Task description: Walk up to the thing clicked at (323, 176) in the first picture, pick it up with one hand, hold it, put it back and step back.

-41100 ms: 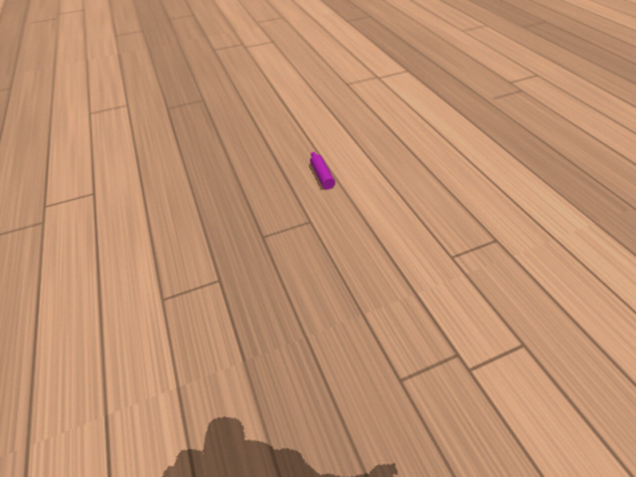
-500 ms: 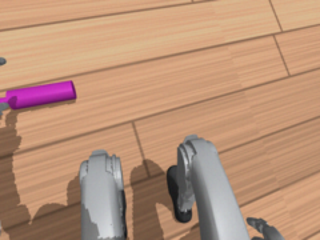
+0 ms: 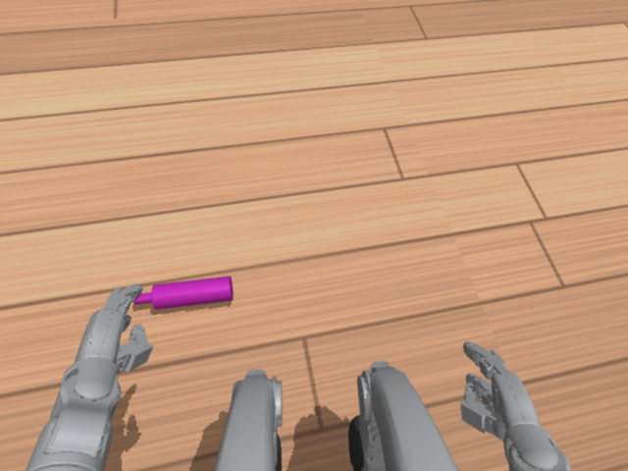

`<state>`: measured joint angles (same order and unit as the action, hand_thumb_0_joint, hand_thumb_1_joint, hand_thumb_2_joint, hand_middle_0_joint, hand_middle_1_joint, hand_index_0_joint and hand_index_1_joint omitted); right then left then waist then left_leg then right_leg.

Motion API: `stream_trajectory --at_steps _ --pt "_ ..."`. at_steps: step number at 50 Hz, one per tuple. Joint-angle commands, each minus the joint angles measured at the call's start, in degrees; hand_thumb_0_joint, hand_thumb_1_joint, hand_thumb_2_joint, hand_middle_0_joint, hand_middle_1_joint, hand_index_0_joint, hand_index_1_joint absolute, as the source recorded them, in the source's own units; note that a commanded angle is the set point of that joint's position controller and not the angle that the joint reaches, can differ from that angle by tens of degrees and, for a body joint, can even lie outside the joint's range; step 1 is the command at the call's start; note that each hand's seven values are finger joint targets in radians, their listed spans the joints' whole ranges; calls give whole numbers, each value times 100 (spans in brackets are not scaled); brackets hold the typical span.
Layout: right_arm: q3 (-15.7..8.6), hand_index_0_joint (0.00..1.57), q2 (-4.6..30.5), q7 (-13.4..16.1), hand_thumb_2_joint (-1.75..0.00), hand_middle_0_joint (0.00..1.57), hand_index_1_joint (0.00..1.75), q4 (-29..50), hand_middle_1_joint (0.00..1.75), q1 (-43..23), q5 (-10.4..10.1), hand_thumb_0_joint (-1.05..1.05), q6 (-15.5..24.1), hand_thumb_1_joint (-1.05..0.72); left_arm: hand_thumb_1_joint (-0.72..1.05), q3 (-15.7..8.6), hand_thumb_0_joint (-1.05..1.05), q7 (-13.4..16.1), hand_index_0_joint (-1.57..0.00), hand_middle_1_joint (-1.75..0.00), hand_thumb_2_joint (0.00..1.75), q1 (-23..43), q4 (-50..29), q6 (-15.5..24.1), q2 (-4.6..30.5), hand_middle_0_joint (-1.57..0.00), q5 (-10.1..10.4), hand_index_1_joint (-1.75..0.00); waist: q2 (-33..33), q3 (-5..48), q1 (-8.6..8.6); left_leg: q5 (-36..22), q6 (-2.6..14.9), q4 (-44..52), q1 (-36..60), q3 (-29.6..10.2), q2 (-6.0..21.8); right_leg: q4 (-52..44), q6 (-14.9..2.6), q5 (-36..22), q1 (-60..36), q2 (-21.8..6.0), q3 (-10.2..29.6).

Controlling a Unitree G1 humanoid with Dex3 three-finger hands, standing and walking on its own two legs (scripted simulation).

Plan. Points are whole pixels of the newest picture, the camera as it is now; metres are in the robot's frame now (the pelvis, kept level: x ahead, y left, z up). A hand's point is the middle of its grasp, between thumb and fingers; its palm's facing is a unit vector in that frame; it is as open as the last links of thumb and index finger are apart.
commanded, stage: home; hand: left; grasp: from above
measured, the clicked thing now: (183, 293) +0.53 +0.32 -0.55
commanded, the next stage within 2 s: none
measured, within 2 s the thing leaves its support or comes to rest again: neither
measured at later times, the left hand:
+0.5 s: hand (138, 392) +0.22 +0.18 +0.08, palm faces +0.08 -0.98 -0.20, open 7.4 cm
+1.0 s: hand (135, 390) +0.22 +0.18 +0.09, palm faces +0.08 -0.98 -0.20, open 7.4 cm
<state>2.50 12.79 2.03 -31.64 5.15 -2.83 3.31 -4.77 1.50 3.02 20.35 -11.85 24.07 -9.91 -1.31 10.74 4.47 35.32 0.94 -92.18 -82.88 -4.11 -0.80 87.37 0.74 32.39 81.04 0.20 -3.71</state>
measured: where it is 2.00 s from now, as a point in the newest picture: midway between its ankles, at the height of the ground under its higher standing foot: outside the picture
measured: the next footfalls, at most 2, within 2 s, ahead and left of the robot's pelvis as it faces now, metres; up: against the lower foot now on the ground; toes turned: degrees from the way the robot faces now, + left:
none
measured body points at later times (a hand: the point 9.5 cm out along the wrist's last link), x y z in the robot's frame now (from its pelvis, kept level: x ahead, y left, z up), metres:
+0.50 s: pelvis +0.06 -0.01 +0.13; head +0.08 +0.00 +0.58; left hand +0.21 +0.23 +0.10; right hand +0.21 -0.25 +0.06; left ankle +0.06 +0.10 -0.55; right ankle +0.07 -0.13 -0.55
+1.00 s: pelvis +0.07 -0.01 +0.14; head +0.09 +0.00 +0.59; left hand +0.22 +0.23 +0.10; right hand +0.25 -0.24 +0.07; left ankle +0.06 +0.10 -0.55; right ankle +0.07 -0.13 -0.55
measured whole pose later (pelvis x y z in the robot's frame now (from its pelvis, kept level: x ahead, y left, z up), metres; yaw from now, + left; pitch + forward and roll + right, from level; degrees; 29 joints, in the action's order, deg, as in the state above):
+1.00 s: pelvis +0.07 -0.01 +0.14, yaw +2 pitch +10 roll -3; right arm 2.1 12.6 10.4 -31.0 15.8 -0.5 13.7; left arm -1.2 1.2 -28.7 -6.8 -24.9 13.1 3.1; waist -2.3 8.9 2.1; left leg 29.2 0.3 -57.3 -38.3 -4.0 0.0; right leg 52.9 0.0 26.5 36.7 0.8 -3.3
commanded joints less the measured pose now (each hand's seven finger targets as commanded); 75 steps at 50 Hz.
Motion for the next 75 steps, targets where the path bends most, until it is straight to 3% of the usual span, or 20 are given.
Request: stream_trajectory --at_steps 1,2,3,4,8,16,18,23,28,32,36,39,47,57,75 --pt "-391 20 954 213 -90 20 30 710 30 384 -33 0 314 -90 90 -434 0 212 -20 -30 90 -62 -1510 -167 765 -20 505 -30 -674 2102 40 -593 25 2372 2641 -272 71 -1822 -205 -675 -2089 108 182" --pt "-376 20 931 261 -90 20 30 770 30 419 -43 0 349 -90 90 -460 0 241 -20 -30 90 -193 -1804 -255 706 -20 625 -30 -658 2210 -21 -689 27 2478 2899 -211 66 -2015 -209 -741 -2373 106 209" --pt "-356 20 879 308 -90 20 30 709 30 451 -40 0 392 -90 90 -377 0 257 -20 -30 90 -342 -1849 -334 548 -20 707 -30 -637 2146 69 -942 18 2535 3008 -169 76 -2144 -208 -927 -2542 116 211" --pt "-329 20 871 349 -90 20 30 703 30 509 -37 0 434 -90 90 -427 0 280 -20 -30 90 -537 -1915 -398 447 -20 830 -30 -585 2077 34 -1091 3 2639 3163 -189 85 -2233 -204 -1048 -2703 126 198" --pt "-239 20 754 554 -90 20 30 694 30 627 -16 0 602 -90 90 -402 0 320 -20 -30 90 -948 -2242 -583 121 -20 1161 -30 -503 1528 58 -1068 24 3090 3433 -185 89 -2822 -175 -1086 -3196 134 215" --pt "-223 20 640 844 -90 20 30 899 30 916 59 0 893 -90 90 -221 0 249 -20 -30 90 -2330 -3115 -980 -385 -20 1449 -30 -416 849 -76 -1419 10 4017 4292 -3 34 -3901 -153 -1330 -4287 162 170" --pt "-237 20 636 882 -90 20 30 983 30 910 73 0 946 -90 90 -183 0 232 -20 -30 90 -2656 -3361 -1048 -413 -20 1422 -30 -402 702 -163 -1539 -5 4164 4433 13 27 -4026 -154 -1403 -4412 175 137" --pt "-259 20 590 928 -90 20 30 1064 30 895 126 0 1087 -90 90 9 0 145 -20 -30 90 -3123 -3647 -1144 -592 -20 1359 -30 -187 334 -121 -1778 28 4355 4611 48 24 -4257 -145 -1549 -4580 206 51" --pt "-284 20 633 944 -90 20 30 1115 30 822 159 0 1210 -90 90 -14 0 45 -20 -30 90 -3068 -3840 -1162 -541 -20 1328 -30 38 53 -145 -1645 60 4478 4697 89 23 -4388 -114 -1386 -4624 185 15" --pt "-308 20 653 952 -90 20 30 1052 30 812 204 0 1317 -90 90 -7 0 -13 -20 -30 90 -2882 -3729 -1113 -536 -20 1283 -30 62 116 -70 -1742 77 4384 4781 130 2 -4379 -90 -1518 -4625 135 67" --pt "-307 20 653 933 -90 20 30 1041 30 795 225 0 1381 -90 90 -33 0 -27 -20 -30 90 -2972 -3819 -1071 -507 -20 1266 -30 -156 304 -187 -1918 50 4352 4880 165 -25 -4329 -97 -1702 -4766 101 90" --pt "-318 20 662 922 -90 20 30 1002 30 788 239 0 1391 -90 90 -58 0 0 -20 -30 90 -3053 -3876 -1054 -482 -20 1271 -30 -165 519 -182 -2262 39 4280 4976 160 -36 -4268 -87 -2067 -4968 110 87" --pt "-320 20 687 891 -90 20 30 978 30 742 241 0 1342 -90 90 58 0 15 -20 -30 90 -3086 -3769 -1028 -537 -20 1239 -30 -261 325 -189 -2270 -28 4445 4961 42 23 -4179 -145 -1904 -4832 178 -16" --pt "-350 20 720 884 -90 20 30 970 30 793 231 0 1317 -90 90 0 0 1 -20 -30 90 -3115 -3742 -1045 -532 -20 1296 -30 -173 423 -214 -2511 -30 4386 4979 49 54 -4103 -142 -2090 -4893 177 5" --pt "-345 20 697 871 -90 20 30 1076 30 756 216 0 1319 -90 90 -3 0 -8 -20 -30 90 -2997 -3855 -1084 -518 -20 1265 -30 -154 267 -239 -1836 -5 4475 4813 48 51 -4206 -129 -1555 -4749 154 35"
